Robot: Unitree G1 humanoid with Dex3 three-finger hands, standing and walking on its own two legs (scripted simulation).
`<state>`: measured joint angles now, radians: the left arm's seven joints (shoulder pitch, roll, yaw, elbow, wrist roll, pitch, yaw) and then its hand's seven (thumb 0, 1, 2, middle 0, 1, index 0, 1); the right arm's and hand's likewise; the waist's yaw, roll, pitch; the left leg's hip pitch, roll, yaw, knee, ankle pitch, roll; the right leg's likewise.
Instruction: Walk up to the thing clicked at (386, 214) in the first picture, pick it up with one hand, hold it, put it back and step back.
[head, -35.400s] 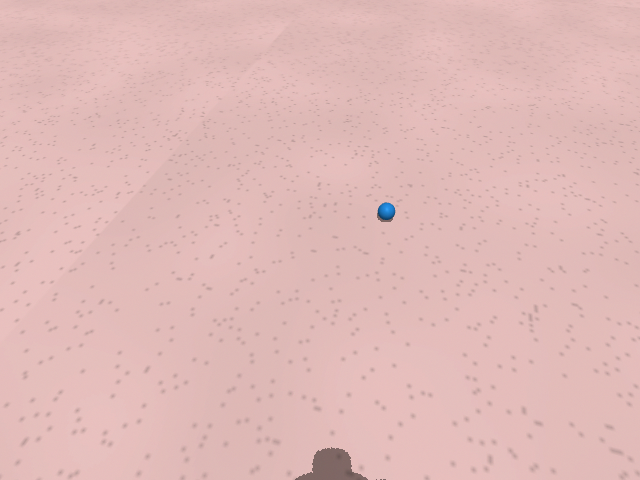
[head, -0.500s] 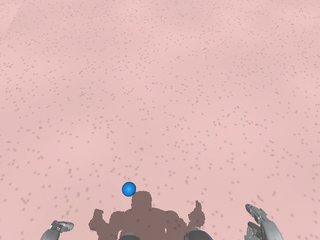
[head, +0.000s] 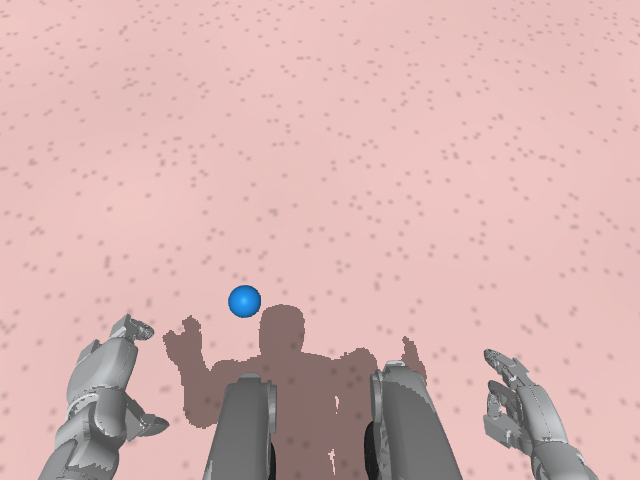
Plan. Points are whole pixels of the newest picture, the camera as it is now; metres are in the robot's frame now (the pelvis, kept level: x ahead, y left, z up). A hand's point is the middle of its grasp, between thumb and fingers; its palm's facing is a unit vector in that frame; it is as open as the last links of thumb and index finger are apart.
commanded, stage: rise first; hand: left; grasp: from above
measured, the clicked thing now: (244, 301) +0.48 +0.16 -0.51
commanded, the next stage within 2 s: approach in 1.72 s
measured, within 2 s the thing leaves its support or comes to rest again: neither
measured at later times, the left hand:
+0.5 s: hand (183, 334) +0.36 +0.24 -0.30, palm faces -0.49 -0.13 -0.86, open 13.7 cm
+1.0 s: hand (198, 312) +0.42 +0.23 -0.36, palm faces -0.46 -0.01 -0.89, open 14.0 cm
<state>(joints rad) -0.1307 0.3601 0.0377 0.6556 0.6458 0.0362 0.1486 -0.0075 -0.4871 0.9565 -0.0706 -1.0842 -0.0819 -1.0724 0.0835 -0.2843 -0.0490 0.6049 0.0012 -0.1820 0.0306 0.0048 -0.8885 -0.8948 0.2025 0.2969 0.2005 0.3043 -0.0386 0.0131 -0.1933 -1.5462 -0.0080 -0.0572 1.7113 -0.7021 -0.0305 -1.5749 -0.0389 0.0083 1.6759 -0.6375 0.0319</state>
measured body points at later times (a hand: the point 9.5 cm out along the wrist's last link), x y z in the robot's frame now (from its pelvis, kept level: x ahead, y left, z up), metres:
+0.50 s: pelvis -0.05 +0.00 -0.14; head +0.16 +0.02 +0.25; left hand +0.38 +0.25 -0.25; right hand +0.01 -0.28 -0.27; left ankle +0.04 +0.13 -0.52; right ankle +0.06 -0.14 -0.52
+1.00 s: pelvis -0.04 +0.01 -0.19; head +0.19 +0.05 +0.19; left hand +0.44 +0.23 -0.31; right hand +0.00 -0.26 -0.31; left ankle +0.04 +0.13 -0.52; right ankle +0.06 -0.14 -0.52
